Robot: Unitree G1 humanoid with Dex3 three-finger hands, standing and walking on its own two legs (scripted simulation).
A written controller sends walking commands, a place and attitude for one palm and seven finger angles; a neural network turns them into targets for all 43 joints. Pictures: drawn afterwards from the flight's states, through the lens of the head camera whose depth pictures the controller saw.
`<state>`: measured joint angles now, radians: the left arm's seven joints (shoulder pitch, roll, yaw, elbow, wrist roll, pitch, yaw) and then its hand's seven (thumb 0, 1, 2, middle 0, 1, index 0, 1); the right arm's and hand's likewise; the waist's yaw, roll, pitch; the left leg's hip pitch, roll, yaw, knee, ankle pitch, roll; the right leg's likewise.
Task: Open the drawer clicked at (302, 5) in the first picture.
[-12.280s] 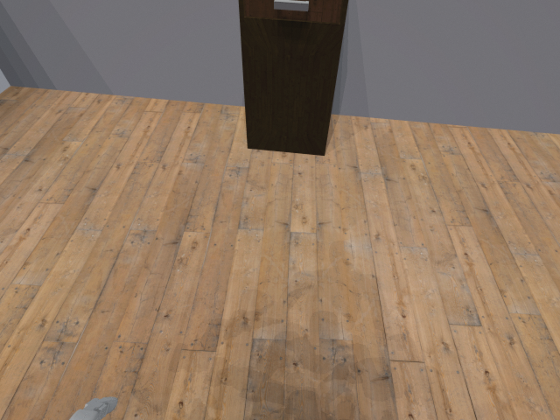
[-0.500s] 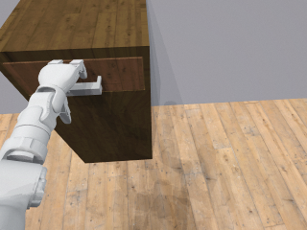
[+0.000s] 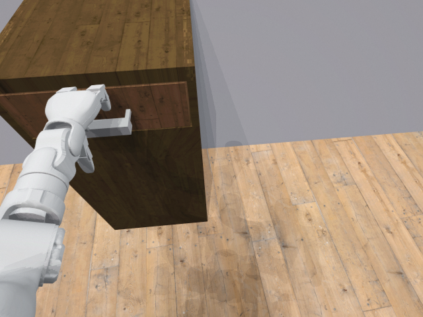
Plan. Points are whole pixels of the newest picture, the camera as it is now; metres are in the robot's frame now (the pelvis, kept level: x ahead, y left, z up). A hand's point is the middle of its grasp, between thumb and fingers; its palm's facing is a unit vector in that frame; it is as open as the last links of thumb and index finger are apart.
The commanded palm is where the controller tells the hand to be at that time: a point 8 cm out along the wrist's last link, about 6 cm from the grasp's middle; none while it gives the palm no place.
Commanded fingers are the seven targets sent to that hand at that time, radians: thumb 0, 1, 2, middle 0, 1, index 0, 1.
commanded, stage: move the hooked fingers above the handle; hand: left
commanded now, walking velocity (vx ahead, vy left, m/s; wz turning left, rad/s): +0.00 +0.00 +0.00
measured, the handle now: (100, 121) +0.53 +0.26 +0.03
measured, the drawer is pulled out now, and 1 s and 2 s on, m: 0.00 0.00 0.00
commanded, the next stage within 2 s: none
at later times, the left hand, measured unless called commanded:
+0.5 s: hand (91, 123) +0.47 +0.24 +0.08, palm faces -0.08 -0.03 -1.00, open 13.7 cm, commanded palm +0.46 +0.25 +0.14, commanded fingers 0.00 -0.50 0.30 -0.30 -1.20 -0.30 -1.20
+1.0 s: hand (107, 122) +0.48 +0.21 +0.07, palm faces -0.10 -0.04 -0.99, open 13.8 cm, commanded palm +0.47 +0.24 +0.14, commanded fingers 0.00 -0.50 0.30 -0.30 -1.20 -0.30 -1.20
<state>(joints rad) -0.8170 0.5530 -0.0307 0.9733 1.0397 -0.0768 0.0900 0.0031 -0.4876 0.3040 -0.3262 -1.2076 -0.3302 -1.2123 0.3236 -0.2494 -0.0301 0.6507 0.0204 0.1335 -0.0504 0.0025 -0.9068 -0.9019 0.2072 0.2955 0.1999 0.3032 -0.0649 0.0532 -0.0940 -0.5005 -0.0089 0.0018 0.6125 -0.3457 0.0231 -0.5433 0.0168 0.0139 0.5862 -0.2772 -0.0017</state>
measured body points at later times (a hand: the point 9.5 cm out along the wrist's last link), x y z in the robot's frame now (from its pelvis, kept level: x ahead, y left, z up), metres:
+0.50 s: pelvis +0.00 +0.01 +0.00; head +0.07 -0.01 +0.44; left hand +0.47 +0.24 +0.14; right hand +0.04 -0.27 -0.13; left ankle -0.04 +0.11 -0.73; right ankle +0.00 -0.12 -0.73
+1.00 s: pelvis +0.00 +0.01 +0.00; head +0.08 +0.00 +0.44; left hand +0.48 +0.21 +0.13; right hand +0.04 -0.27 -0.13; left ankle -0.04 +0.11 -0.73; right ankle +0.00 -0.12 -0.73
